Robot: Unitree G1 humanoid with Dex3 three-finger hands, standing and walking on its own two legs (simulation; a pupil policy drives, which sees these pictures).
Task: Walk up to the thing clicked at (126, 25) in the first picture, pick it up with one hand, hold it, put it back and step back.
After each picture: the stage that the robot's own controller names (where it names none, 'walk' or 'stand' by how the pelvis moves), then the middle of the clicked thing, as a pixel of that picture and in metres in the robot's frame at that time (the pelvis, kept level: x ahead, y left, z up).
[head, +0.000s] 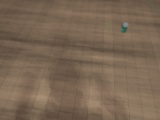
stand; (124, 27) +1.61 -0.56 -0.72
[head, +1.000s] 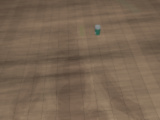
walk; (97, 30) +1.55 -0.11 -0.70
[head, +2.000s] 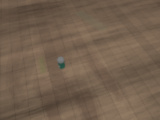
walk; (61, 62) +0.98 +0.26 -0.72
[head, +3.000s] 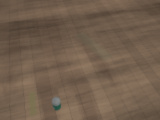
walk; (56, 103) +0.57 +0.19 -0.69
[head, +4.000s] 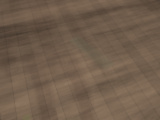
stand; out of the picture +0.33 +0.16 -0.69
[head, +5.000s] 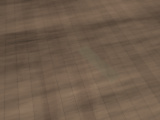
stand; out of the picture +0.30 +0.16 -0.71
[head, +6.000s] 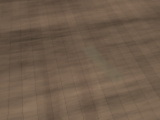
stand; out of the picture +0.28 +0.14 -0.72
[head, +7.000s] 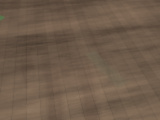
stand; out of the picture +0.31 +0.14 -0.72
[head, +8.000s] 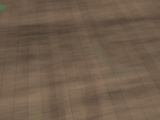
stand; out of the picture +0.35 +0.13 -0.71
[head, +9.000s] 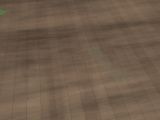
stand; out of the picture +0.33 +0.14 -0.71
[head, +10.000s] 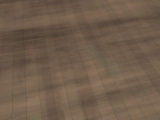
stand; out of the picture +0.34 +0.13 -0.72
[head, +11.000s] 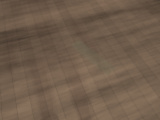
stand; out of the picture +0.29 +0.16 -0.72
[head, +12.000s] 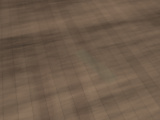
stand; out of the picture +0.29 +0.14 -0.73
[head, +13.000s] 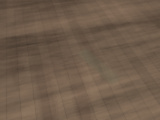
stand; out of the picture +0.30 +0.13 -0.73
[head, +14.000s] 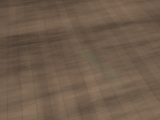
stand; out of the picture +0.29 +0.13 -0.73
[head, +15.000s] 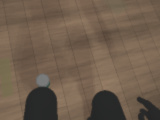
go down; (43, 81) +0.36 +0.16 -0.43
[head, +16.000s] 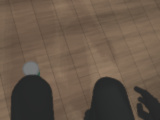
go down; (31, 71) +0.38 +0.19 -0.30
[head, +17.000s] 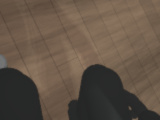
close in; out of the picture +0.36 +0.22 -0.23
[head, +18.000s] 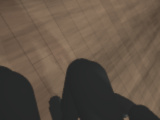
close; out of the picture +0.37 +0.23 -0.22
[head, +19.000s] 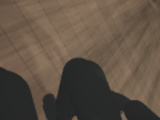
lift; out of the picture +0.36 +0.23 -0.22
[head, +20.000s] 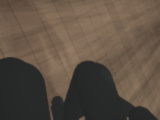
lift; out of the picture +0.31 +0.22 -0.20
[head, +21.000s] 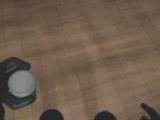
lift; (24, 89) +0.30 +0.18 +0.01
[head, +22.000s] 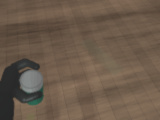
hold; (32, 88) +0.31 +0.17 +0.02
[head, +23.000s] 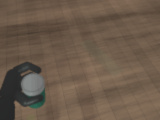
hold; (34, 91) +0.30 +0.16 +0.01
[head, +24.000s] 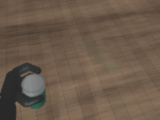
crouch; (35, 92) +0.30 +0.16 +0.01
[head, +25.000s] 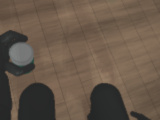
crouch; (23, 59) +0.39 +0.19 -0.08
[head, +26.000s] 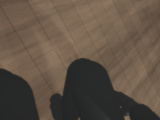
lower; out of the picture +0.40 +0.28 -0.20
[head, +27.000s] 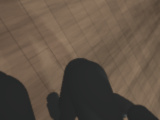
lower; out of the picture +0.39 +0.27 -0.21
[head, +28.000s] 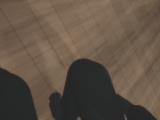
lower; out of the picture +0.38 +0.27 -0.21
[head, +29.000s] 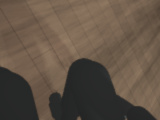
lower; out of the picture +0.37 +0.26 -0.22
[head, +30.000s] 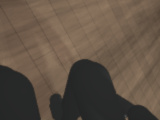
loosen; out of the picture +0.35 +0.23 -0.22
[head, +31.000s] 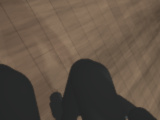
rise; out of the picture +0.34 +0.24 -0.23
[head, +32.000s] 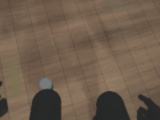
walk; (46, 85) +0.37 +0.18 -0.44
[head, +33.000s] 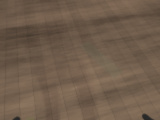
stand; out of the picture +0.30 +0.15 -0.66
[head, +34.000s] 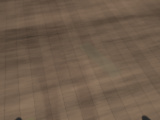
stand; out of the picture +0.31 +0.15 -0.67
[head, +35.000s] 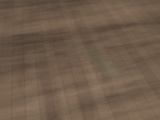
stand; out of the picture +0.32 +0.14 -0.72
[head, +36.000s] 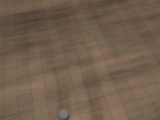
walk; (64, 115) +0.37 +0.16 -0.70
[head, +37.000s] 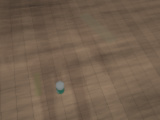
walk; (60, 87) +0.59 +0.12 -0.70
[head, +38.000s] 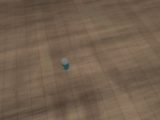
stand; (65, 63) +0.90 +0.21 -0.70
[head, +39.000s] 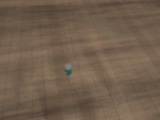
stand; (68, 69) +0.94 +0.12 -0.72
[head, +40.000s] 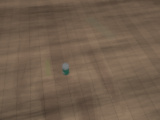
stand; (65, 69) +0.95 +0.15 -0.73
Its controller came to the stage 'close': yes
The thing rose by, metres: 0.72
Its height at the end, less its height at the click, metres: +0.00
